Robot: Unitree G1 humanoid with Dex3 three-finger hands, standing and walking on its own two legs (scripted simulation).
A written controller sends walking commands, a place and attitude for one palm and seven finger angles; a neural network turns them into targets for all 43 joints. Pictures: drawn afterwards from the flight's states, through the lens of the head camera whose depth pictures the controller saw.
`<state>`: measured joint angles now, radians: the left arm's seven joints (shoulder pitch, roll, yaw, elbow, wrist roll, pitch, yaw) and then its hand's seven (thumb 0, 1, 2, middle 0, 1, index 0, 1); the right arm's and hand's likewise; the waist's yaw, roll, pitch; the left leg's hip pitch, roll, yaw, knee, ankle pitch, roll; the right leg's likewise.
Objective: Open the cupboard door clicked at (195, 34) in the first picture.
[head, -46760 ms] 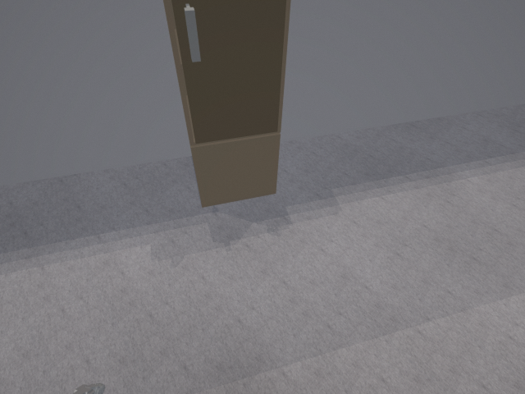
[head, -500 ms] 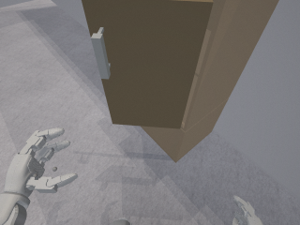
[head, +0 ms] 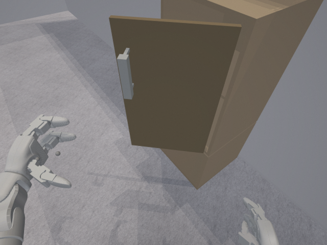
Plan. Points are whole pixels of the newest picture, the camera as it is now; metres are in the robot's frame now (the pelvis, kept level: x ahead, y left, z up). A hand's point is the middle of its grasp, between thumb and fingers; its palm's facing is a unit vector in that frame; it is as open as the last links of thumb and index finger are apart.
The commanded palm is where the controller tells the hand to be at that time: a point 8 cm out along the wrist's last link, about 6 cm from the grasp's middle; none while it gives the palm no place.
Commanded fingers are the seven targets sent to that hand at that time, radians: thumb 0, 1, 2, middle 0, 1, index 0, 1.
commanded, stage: raise the hand with hooked fingers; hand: left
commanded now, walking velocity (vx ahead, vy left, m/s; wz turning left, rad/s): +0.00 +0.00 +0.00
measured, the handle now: (128, 74) +0.57 +0.17 +0.11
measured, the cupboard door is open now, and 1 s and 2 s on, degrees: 45 45 45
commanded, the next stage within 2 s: move the hooked fingers beside the handle in 0.68 s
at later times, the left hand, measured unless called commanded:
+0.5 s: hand (63, 136) +0.30 +0.26 +0.13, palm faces +0.02 -1.00 -0.01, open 14.0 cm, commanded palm +0.27 +0.30 +0.14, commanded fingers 0.00 -0.50 0.30 -0.30 -1.20 -0.30 -1.20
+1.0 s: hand (71, 129) +0.32 +0.25 +0.13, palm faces +0.02 -1.00 -0.01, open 14.0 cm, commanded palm +0.31 +0.29 +0.13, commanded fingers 0.00 -0.50 0.30 -0.30 -1.20 -0.30 -1.20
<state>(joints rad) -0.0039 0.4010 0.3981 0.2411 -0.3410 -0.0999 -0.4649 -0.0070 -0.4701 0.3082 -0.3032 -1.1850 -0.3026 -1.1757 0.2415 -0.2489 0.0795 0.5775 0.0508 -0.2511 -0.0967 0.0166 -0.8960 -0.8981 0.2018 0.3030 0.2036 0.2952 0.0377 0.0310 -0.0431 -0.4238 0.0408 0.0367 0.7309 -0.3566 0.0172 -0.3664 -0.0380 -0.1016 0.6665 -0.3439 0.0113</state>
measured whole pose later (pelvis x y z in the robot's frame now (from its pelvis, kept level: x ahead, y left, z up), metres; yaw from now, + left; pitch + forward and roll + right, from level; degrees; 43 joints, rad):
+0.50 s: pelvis +0.01 -0.01 +0.01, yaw -1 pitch +2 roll -1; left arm -0.11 0.43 0.46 0.36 -0.34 -0.06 -0.50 -0.01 -0.50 0.30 -0.31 -1.20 -0.30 -1.20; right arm 0.28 -0.29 0.05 0.60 0.06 -0.22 -0.10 0.02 -0.90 -0.90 0.20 0.30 0.20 0.29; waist 0.02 0.03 -0.03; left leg -0.34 0.05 0.05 0.62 -0.31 0.00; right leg -0.31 -0.02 -0.09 0.59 -0.31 0.00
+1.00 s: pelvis -0.01 -0.02 +0.01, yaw +0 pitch +2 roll -1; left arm -0.29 0.44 0.41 0.54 -0.30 -0.10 -0.49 -0.01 -0.50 0.29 -0.31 -1.21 -0.30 -1.20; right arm 0.26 -0.28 0.06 0.63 0.07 -0.22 -0.13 0.02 -0.90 -0.90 0.20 0.30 0.20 0.30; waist 0.02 0.03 -0.02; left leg -0.37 0.05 0.03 0.64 -0.30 -0.01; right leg -0.33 -0.02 -0.10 0.61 -0.31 -0.01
